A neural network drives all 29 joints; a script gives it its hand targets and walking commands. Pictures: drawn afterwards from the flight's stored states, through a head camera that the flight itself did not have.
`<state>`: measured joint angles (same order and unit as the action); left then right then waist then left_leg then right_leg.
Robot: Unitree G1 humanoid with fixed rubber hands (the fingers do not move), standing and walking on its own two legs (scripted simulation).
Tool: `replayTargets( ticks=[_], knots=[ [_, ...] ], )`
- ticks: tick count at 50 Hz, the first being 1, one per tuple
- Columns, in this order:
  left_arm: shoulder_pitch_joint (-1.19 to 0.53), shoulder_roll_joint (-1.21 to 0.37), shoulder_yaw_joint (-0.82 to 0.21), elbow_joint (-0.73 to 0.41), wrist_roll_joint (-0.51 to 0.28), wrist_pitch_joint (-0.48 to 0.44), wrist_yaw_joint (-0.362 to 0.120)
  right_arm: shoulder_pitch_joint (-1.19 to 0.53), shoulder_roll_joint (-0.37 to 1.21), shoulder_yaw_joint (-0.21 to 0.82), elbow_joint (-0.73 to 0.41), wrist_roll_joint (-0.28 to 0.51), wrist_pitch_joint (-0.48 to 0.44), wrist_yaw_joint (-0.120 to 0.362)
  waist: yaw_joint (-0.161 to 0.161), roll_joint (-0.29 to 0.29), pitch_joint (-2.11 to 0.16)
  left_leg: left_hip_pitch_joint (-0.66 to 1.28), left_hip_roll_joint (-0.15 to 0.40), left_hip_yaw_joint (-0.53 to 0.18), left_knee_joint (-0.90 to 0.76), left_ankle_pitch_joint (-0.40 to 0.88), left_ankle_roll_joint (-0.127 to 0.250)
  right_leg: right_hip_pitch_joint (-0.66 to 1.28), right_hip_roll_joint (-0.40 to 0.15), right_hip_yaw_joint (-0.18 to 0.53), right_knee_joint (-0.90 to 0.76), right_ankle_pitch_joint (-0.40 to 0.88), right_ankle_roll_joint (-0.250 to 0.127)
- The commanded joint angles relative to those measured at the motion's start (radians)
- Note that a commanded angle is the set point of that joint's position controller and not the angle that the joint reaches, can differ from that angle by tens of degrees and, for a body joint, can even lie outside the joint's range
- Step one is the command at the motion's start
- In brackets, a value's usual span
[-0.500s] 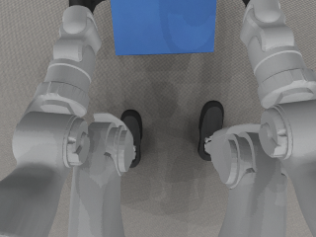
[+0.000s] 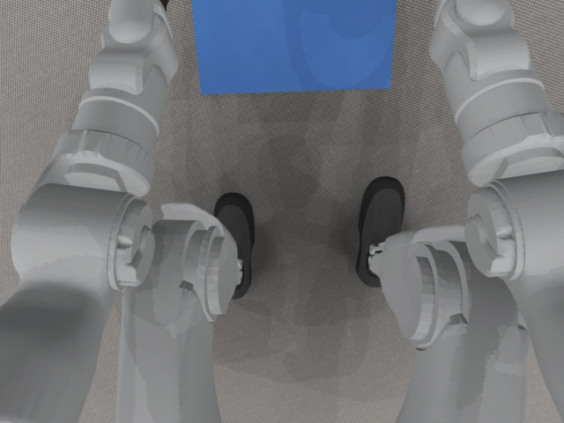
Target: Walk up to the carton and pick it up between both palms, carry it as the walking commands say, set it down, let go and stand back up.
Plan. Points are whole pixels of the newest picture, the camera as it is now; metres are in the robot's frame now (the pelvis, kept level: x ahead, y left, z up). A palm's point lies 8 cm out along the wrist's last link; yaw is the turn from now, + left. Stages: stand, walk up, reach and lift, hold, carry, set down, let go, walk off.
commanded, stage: reach and lift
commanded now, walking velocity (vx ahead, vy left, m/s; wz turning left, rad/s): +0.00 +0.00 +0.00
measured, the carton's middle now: out of the picture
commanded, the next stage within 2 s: none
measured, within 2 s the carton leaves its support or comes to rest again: leaves its support in 1.06 s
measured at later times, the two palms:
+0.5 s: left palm out of the picture +0.53 +0.15 -0.21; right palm out of the picture +0.54 -0.11 -0.22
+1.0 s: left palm out of the picture +0.53 +0.15 -0.21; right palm out of the picture +0.55 -0.11 -0.21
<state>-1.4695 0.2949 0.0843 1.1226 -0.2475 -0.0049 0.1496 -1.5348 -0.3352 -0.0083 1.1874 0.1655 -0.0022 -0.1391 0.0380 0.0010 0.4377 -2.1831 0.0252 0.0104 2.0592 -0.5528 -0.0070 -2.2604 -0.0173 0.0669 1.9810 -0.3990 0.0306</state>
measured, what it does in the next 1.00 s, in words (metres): stands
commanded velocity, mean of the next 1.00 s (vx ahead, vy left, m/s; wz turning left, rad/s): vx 0.00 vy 0.00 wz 0.00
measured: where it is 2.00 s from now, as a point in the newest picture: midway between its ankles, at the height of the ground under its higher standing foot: (304, 255)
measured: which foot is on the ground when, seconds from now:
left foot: down 0.00-1.00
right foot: down 0.00-1.00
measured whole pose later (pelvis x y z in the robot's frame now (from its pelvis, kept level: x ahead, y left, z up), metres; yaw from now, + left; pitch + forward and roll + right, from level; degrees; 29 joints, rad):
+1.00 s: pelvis +0.00 +0.00 -0.02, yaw +1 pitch +37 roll +0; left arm -1.50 0.22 0.21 1.11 -0.06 0.14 0.10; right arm -1.53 -0.25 -0.14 1.18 0.16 0.11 -0.14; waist 0.04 0.00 0.40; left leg -2.22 -0.01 -0.01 2.13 -0.55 -0.01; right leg -2.28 0.02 0.08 2.05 -0.42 0.03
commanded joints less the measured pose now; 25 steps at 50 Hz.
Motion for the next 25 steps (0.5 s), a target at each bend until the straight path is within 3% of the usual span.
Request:
replayTargets(
  ticks=[1,2,3,4,5,7,8,9,10,11,12,14,15,16,17,19,20,21,22,23,24,25],
  knots=[
    [-0.285,-0.088,-0.099,-0.09,-0.008,-0.05,-0.016,-0.264,0.106,0.068,-0.141,0.105,-0.048,0.012,0.012,-0.024,-1.415,0.547,-0.114,0.012,-0.138,0.314,-0.028,0.7,0.077,-0.11,0.016,0.204,0.007],
    [-0.316,-0.102,-0.114,-0.098,-0.017,-0.052,-0.018,-0.277,0.159,0.072,-0.128,0.126,-0.046,0.017,0.006,-0.041,-1.413,0.536,-0.117,0.009,-0.131,0.293,-0.025,0.698,0.08,-0.109,0.02,0.2,0.003],
    [-0.298,-0.104,-0.1,-0.081,0.009,-0.046,-0.016,-0.265,0.132,0.051,-0.136,0.107,-0.045,0.014,0.02,0.004,-1.403,0.541,-0.122,0.018,-0.134,0.299,-0.03,0.686,0.087,-0.112,0.02,0.195,0.002],
    [-0.279,-0.073,-0.087,-0.068,0.015,-0.045,-0.011,-0.239,0.109,0.018,-0.115,0.099,-0.05,0.008,0.004,0.007,-1.36,0.541,-0.115,0.01,-0.137,0.281,-0.032,0.651,0.088,-0.119,0.02,0.171,0.006],
    [-0.288,-0.099,-0.075,-0.079,0.017,-0.048,-0.015,-0.221,0.132,0.022,-0.076,0.081,-0.045,0.008,0.005,-0.024,-1.344,0.542,-0.128,0.012,-0.143,0.276,-0.036,0.66,0.085,-0.113,0.007,0.156,0.002],
    [-0.247,-0.067,-0.047,-0.053,0.062,-0.046,-0.005,-0.198,0.106,-0.022,-0.049,0.044,-0.044,0.0,0.019,0.024,-1.291,0.512,-0.131,0.024,-0.153,0.26,-0.044,0.654,0.093,-0.109,0.003,0.155,0.002],
    [-0.247,-0.088,-0.031,-0.045,0.072,-0.048,-0.005,-0.206,0.132,-0.022,-0.056,0.032,-0.043,0.001,0.026,-0.003,-1.292,0.505,-0.136,0.012,-0.16,0.256,-0.037,0.646,0.096,-0.114,0.008,0.148,0.01],
    [-0.25,-0.102,-0.024,-0.054,0.086,-0.043,-0.005,-0.166,0.128,-0.052,0.003,0.004,-0.039,-0.002,-0.017,-0.006,-1.258,0.469,-0.139,0.012,-0.167,0.217,-0.045,0.637,0.093,-0.114,-0.004,0.12,0.004],
    [-0.316,-0.149,-0.045,-0.094,0.067,-0.046,-0.017,-0.223,0.177,-0.034,-0.057,-0.001,-0.047,0.004,-0.016,-0.006,-1.29,0.525,-0.142,0.01,-0.152,0.249,-0.041,0.642,0.1,-0.108,0.001,0.138,0.0],
    [-0.285,-0.191,-0.031,-0.054,0.087,-0.039,-0.024,-0.238,0.198,-0.018,-0.03,-0.008,-0.043,0.011,-0.004,-0.027,-1.255,0.49,-0.147,0.006,-0.161,0.239,-0.036,0.666,0.101,-0.109,-0.002,0.143,0.0],
    [-0.337,-0.249,-0.06,-0.067,0.069,-0.04,-0.034,-0.292,0.235,-0.001,-0.065,-0.003,-0.046,0.015,-0.015,-0.009,-1.288,0.507,-0.144,0.02,-0.14,0.245,-0.041,0.674,0.101,-0.097,-0.005,0.138,-0.002],
    [-0.365,-0.37,-0.06,-0.06,0.08,-0.034,-0.065,-0.327,0.4,0.042,-0.101,-0.014,-0.042,0.047,0.009,-0.048,-1.295,0.499,-0.153,0.014,-0.135,0.281,-0.035,0.67,0.115,-0.11,0.008,0.174,0.002],
    [-0.405,-0.438,-0.09,-0.083,0.082,-0.035,-0.08,-0.363,0.47,0.039,-0.089,-0.008,-0.044,0.066,0.006,-0.035,-1.285,0.492,-0.156,0.011,-0.132,0.262,-0.03,0.652,0.12,-0.102,0.014,0.16,-0.003],
    [-0.427,-0.549,-0.113,-0.071,0.082,-0.017,-0.106,-0.402,0.527,0.038,-0.099,-0.023,-0.037,0.09,-0.027,-0.01,-1.282,0.505,-0.156,0.0,-0.139,0.254,-0.03,0.627,0.129,-0.115,0.018,0.148,-0.006],
    [-0.444,-0.635,-0.101,-0.074,0.102,-0.012,-0.131,-0.408,0.624,0.048,-0.062,-0.032,-0.03,0.113,-0.025,-0.025,-1.243,0.463,-0.166,-0.003,-0.134,0.236,-0.029,0.613,0.132,-0.118,0.029,0.143,-0.013],
    [-0.465,-0.746,-0.091,-0.09,0.131,0.01,-0.174,-0.404,0.754,0.022,-0.06,-0.083,-0.002,0.158,-0.023,0.007,-1.205,0.45,-0.176,0.008,-0.14,0.218,-0.03,0.549,0.138,-0.118,0.029,0.104,-0.022],
    [-0.521,-0.811,-0.081,-0.104,0.134,0.022,-0.199,-0.415,0.812,0.025,-0.052,-0.108,0.011,0.177,-0.038,-0.032,-1.183,0.419,-0.18,0.005,-0.12,0.205,-0.027,0.57,0.136,-0.106,0.022,0.098,-0.023],
    [-0.472,-0.842,-0.069,-0.098,0.149,0.035,-0.223,-0.442,0.834,0.039,-0.099,-0.118,0.018,0.191,-0.023,-0.029,-1.156,0.377,-0.184,0.008,-0.116,0.209,-0.025,0.573,0.139,-0.113,0.034,0.106,-0.017],
    [-0.494,-0.842,-0.059,-0.114,0.158,0.042,-0.233,-0.427,0.857,0.027,-0.082,-0.128,0.031,0.203,-0.022,-0.064,-1.137,0.358,-0.18,-0.001,-0.125,0.173,-0.02,0.559,0.138,-0.116,0.034,0.083,-0.019],
    [-0.486,-0.897,-0.054,-0.103,0.167,0.061,-0.252,-0.446,0.851,0.029,-0.123,-0.141,0.034,0.211,-0.037,-0.056,-1.151,0.346,-0.18,0.008,-0.102,0.191,-0.025,0.579,0.137,-0.111,0.029,0.096,-0.02],
    [-0.452,-0.927,-0.04,-0.076,0.194,0.073,-0.263,-0.48,0.855,0.022,-0.152,-0.134,0.031,0.22,-0.002,-0.028,-1.149,0.363,-0.184,0.014,-0.104,0.201,-0.021,0.562,0.14,-0.118,0.046,0.089,-0.014],
    [-0.452,-0.94,-0.052,-0.079,0.194,0.085,-0.271,-0.453,0.881,0.029,-0.158,-0.136,0.044,0.228,-0.021,-0.019,-1.172,0.382,-0.177,0.007,-0.101,0.198,-0.018,0.559,0.138,-0.122,0.047,0.077,-0.016]
  ],
)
